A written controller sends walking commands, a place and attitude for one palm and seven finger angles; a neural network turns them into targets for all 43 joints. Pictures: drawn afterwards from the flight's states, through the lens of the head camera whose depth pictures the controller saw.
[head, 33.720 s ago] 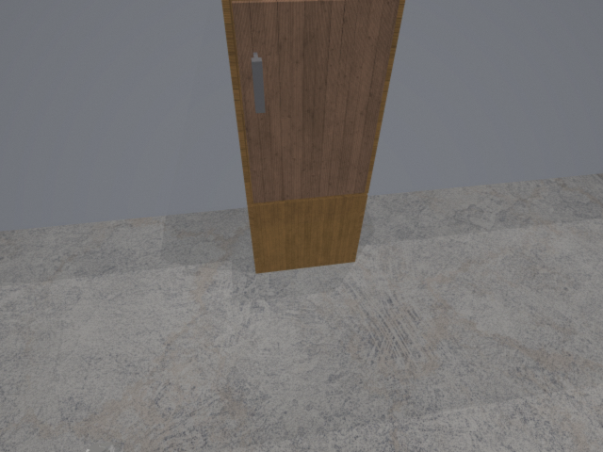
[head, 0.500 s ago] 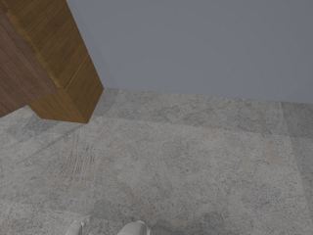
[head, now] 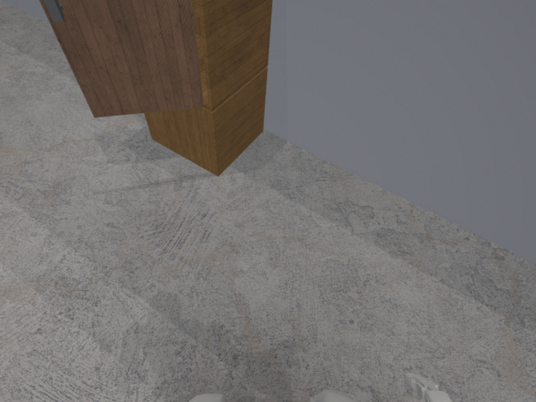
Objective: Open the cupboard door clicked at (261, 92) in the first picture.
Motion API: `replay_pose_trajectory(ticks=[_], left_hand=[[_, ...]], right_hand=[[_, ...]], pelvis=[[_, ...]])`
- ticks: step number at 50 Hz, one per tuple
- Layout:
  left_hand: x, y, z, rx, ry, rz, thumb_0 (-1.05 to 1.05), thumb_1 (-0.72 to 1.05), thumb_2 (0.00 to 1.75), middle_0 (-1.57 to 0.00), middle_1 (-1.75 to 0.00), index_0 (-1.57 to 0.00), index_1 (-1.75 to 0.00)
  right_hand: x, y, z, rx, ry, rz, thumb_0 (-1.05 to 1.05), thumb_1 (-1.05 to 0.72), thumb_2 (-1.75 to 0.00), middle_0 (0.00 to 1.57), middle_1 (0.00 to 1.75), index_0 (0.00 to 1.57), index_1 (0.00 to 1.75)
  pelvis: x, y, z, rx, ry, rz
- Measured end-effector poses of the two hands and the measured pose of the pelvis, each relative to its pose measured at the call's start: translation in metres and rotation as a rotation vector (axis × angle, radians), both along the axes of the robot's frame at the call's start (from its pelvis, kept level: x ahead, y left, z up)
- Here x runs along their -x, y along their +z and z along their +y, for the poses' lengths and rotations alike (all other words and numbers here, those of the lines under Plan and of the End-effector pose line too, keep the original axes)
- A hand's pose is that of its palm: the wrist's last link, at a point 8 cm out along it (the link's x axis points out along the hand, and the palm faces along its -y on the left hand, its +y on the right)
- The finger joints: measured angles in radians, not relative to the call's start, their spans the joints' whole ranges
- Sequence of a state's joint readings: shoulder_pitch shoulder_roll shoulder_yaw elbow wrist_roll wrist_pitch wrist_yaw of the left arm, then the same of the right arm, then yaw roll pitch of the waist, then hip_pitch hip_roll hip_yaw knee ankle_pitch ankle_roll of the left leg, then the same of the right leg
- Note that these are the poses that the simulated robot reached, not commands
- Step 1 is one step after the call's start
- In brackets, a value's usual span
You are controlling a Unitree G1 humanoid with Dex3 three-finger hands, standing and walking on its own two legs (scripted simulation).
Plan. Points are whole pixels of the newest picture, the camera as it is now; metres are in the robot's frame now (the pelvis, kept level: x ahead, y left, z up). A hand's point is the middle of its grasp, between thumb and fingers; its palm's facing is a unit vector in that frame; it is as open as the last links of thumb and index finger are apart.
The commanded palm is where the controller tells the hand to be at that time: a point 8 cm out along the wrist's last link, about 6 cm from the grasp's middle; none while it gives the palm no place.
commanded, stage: turn to face it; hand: left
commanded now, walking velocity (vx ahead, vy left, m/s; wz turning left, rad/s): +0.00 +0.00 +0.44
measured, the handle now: out of the picture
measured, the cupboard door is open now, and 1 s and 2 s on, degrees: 46 46 46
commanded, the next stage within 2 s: take the last steps up to it in 0.46 s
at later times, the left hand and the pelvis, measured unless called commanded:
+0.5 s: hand out of the picture +0.08 +0.14 -0.14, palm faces +0.18 -0.95 -0.25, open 7.4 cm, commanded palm none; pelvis +0.01 -0.05 +0.01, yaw +11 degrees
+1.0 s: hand out of the picture -0.12 +0.17 -0.17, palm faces +0.46 -0.87 -0.19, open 7.4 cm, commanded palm none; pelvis +0.03 +0.03 +0.00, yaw +20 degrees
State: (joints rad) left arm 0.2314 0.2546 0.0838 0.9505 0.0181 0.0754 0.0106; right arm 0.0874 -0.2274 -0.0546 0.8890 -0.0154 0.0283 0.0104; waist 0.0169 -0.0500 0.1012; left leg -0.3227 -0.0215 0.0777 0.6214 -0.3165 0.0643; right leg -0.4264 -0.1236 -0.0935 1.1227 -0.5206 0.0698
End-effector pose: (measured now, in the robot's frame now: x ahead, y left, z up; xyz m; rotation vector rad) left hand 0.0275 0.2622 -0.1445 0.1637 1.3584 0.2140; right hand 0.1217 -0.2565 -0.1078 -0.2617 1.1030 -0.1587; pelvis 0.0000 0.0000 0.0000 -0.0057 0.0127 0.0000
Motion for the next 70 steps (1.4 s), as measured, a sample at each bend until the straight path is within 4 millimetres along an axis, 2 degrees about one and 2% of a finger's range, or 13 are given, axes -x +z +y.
replay_pose_trajectory(ticks=[6, 11, 21, 29, 36, 40, 45, 48, 50, 54, 61, 66, 70], left_hand=[[-0.028, 0.018, 0.004, 0.001, 0.013, -0.106, 0.01, 0.91, 0.89, -0.20, -0.30, -0.20, -0.30], [-0.046, 0.025, -0.006, 0.002, 0.018, -0.160, 0.01, 0.91, 0.89, -0.20, -0.30, -0.20, -0.30], [-0.056, 0.031, -0.054, -0.029, 0.036, -0.218, 0.01, 0.91, 0.89, -0.20, -0.30, -0.20, -0.30], [-0.007, 0.039, -0.082, -0.033, 0.146, -0.160, 0.00, 0.92, 0.89, -0.21, -0.30, -0.21, -0.30], [0.050, 0.034, -0.081, -0.019, 0.268, -0.096, 0.00, 0.92, 0.89, -0.21, -0.30, -0.21, -0.30], [0.095, 0.030, -0.080, 0.009, 0.354, -0.022, 0.00, 0.92, 0.89, -0.21, -0.30, -0.20, -0.30], [0.149, 0.021, -0.072, 0.059, 0.447, 0.107, 0.01, 0.91, 0.89, -0.21, -0.30, -0.20, -0.30], [0.170, 0.008, -0.059, 0.099, 0.478, 0.183, 0.01, 0.91, 0.89, -0.20, -0.30, -0.20, -0.30], [0.171, 0.002, -0.046, 0.114, 0.473, 0.220, 0.01, 0.91, 0.89, -0.20, -0.30, -0.20, -0.30], [0.130, 0.005, -0.008, 0.103, 0.432, 0.165, 0.01, 0.91, 0.89, -0.20, -0.30, -0.20, -0.30], [0.007, 0.016, 0.055, 0.051, 0.336, -0.076, 0.01, 0.91, 0.89, -0.20, -0.30, -0.20, -0.30], [-0.077, 0.023, 0.081, 0.032, 0.268, -0.180, 0.01, 0.91, 0.89, -0.20, -0.30, -0.20, -0.30], [-0.141, 0.025, 0.088, 0.028, 0.203, -0.217, 0.01, 0.91, 0.89, -0.20, -0.30, -0.20, -0.30]], right_hand=[[0.010, 0.005, 0.016, -0.013, 0.025, 0.053, 0.00, -0.91, -0.89, 0.20, 0.30, 0.20, 0.30], [0.028, -0.001, 0.019, -0.044, 0.022, 0.110, 0.00, -0.91, -0.89, 0.20, 0.30, 0.20, 0.30], [0.056, -0.036, -0.015, -0.108, 0.005, 0.225, 0.00, -0.91, -0.89, 0.20, 0.30, 0.20, 0.30], [0.038, -0.032, -0.036, -0.101, 0.062, 0.263, 0.01, -0.91, -0.89, 0.19, 0.30, 0.20, 0.30], [0.000, -0.022, -0.024, -0.072, 0.183, 0.241, 0.01, -0.91, -0.90, 0.19, 0.30, 0.19, 0.30], [-0.036, -0.014, 0.003, -0.063, 0.272, 0.194, 0.01, -0.91, -0.90, 0.19, 0.30, 0.19, 0.30], [-0.088, -0.002, 0.060, -0.063, 0.381, 0.093, 0.01, -0.91, -0.90, 0.19, 0.30, 0.19, 0.30], [-0.114, -0.002, 0.098, -0.061, 0.425, 0.005, 0.01, -0.91, -0.90, 0.19, 0.30, 0.19, 0.30], [-0.119, -0.002, 0.116, -0.061, 0.424, -0.036, 0.00, -0.91, -0.90, 0.19, 0.30, 0.19, 0.30], [-0.096, -0.002, 0.134, -0.065, 0.378, 0.004, 0.00, -0.91, -0.89, 0.19, 0.30, 0.20, 0.30], [-0.036, -0.009, 0.121, -0.022, 0.248, 0.206, -0.01, -0.95, -0.89, 0.20, 0.30, 0.20, 0.30], [0.007, -0.014, 0.118, -0.020, 0.166, 0.382, 0.00, -0.93, -0.89, 0.20, 0.30, 0.20, 0.30], [0.028, -0.017, 0.126, -0.044, 0.109, 0.500, 0.00, -0.92, -0.89, 0.19, 0.30, 0.20, 0.30]], pelvis=[[-0.004, 0.013, 0.004, 0.015, 0.043, 0.005], [-0.007, 0.016, -0.003, 0.015, 0.074, 0.004], [-0.010, 0.004, -0.041, -0.022, 0.136, 0.011], [-0.012, 0.014, -0.058, -0.042, 0.222, -0.013], [-0.014, 0.018, -0.054, -0.042, 0.289, -0.013], [-0.016, 0.018, -0.039, -0.039, 0.324, -0.010], [-0.022, 0.015, -0.008, -0.034, 0.351, -0.006], [-0.028, 0.004, 0.020, -0.015, 0.357, -0.005], [-0.031, 0.000, 0.034, -0.020, 0.354, -0.011], [-0.043, 0.008, 0.057, -0.016, 0.343, -0.020], [-0.072, 0.017, 0.086, -0.026, 0.341, -0.025], [-0.103, 0.014, 0.098, -0.037, 0.332, -0.019], [-0.134, 0.010, 0.104, -0.037, 0.324, -0.011]])
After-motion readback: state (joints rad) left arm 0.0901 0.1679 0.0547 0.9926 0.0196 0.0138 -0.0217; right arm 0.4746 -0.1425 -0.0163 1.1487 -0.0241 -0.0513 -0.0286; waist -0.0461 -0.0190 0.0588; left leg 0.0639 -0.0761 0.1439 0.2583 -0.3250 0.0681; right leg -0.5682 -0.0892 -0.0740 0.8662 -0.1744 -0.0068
